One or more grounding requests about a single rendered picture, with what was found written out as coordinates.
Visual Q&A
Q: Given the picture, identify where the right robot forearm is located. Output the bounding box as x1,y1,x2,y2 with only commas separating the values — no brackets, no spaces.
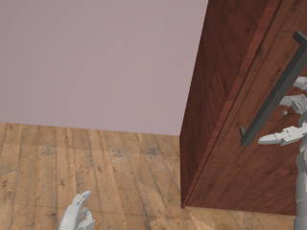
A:
294,139,307,230

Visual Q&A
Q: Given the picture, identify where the right robot hand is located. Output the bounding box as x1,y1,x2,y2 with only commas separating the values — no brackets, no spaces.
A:
257,77,307,146

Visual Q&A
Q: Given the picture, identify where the left robot hand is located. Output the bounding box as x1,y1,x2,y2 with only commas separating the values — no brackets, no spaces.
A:
59,191,95,230

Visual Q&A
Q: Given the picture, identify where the handle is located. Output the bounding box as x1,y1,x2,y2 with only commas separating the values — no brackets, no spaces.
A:
239,31,307,147

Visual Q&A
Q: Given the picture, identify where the wardrobe door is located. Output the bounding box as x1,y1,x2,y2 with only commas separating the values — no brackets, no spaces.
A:
186,0,307,216

